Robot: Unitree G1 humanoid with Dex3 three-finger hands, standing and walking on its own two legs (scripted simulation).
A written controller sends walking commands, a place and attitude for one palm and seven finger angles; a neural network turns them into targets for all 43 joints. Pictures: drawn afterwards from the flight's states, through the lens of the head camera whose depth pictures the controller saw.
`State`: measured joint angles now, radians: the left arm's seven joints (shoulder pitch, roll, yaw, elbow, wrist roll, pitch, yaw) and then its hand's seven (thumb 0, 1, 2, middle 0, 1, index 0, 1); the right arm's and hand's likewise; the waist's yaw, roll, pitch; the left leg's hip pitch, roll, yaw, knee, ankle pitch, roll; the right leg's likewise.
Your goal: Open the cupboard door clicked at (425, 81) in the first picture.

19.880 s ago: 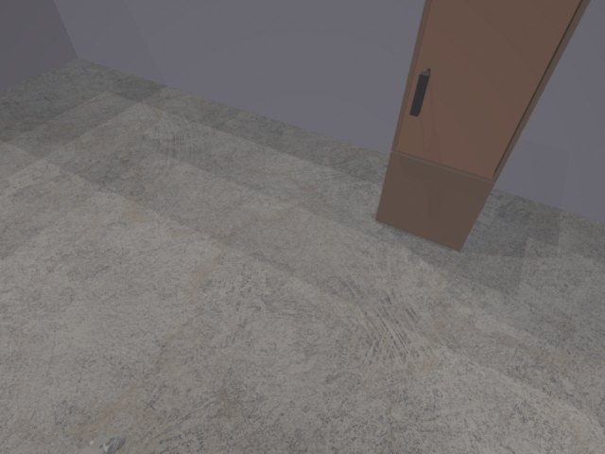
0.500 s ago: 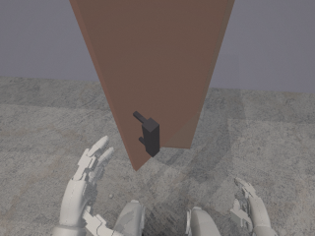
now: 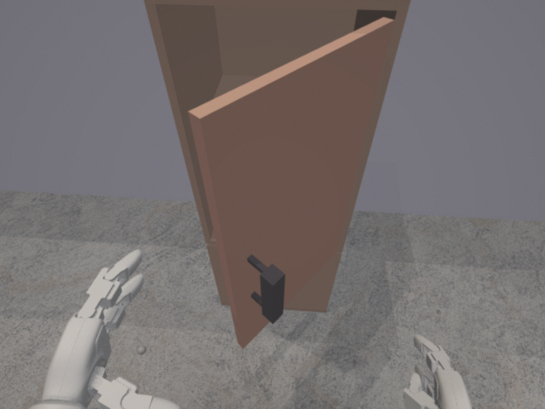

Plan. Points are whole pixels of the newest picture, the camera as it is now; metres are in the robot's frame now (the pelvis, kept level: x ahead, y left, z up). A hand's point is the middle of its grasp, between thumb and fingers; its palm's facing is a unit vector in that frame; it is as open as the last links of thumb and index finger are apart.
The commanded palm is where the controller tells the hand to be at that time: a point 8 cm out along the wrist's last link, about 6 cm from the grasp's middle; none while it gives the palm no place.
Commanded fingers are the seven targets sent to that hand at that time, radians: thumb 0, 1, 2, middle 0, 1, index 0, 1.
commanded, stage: draw the hand back to the body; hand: left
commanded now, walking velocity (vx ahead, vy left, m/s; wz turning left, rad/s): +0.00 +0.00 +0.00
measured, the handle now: (263, 288) +0.33 +0.05 -0.03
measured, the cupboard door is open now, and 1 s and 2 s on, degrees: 51 51 51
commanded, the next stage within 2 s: step back with the hand held close in 0.98 s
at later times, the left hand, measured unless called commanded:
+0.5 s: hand (40, 265) +0.21 +0.25 +0.20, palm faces +0.37 -0.82 -0.43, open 10.3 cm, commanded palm +0.17 +0.30 +0.22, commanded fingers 0.00 0.76 0.84 -0.19 -0.30 -0.19 -0.30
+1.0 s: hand (14, 253) +0.21 +0.26 +0.23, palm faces +0.43 -0.81 -0.40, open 7.4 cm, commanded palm +0.16 +0.30 +0.24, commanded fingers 0.00 0.90 0.90 -0.20 -0.30 -0.20 -0.30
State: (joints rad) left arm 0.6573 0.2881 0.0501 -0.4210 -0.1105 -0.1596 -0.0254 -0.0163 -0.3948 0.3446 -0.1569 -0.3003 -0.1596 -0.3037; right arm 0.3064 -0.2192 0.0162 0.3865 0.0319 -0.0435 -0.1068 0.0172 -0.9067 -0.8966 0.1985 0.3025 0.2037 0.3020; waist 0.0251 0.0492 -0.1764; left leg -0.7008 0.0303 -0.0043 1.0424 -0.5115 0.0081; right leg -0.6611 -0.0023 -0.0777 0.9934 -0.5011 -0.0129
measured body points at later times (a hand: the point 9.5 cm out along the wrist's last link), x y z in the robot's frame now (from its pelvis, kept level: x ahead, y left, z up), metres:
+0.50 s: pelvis +0.03 +0.01 +0.05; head +0.00 -0.01 +0.50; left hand +0.19 +0.29 +0.22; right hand +0.21 -0.21 -0.02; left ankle +0.01 +0.11 -0.67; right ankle +0.00 -0.11 -0.67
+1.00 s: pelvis +0.02 +0.00 +0.07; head -0.01 -0.02 +0.52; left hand +0.18 +0.30 +0.25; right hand +0.20 -0.23 -0.01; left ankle +0.01 +0.11 -0.67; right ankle +0.00 -0.11 -0.67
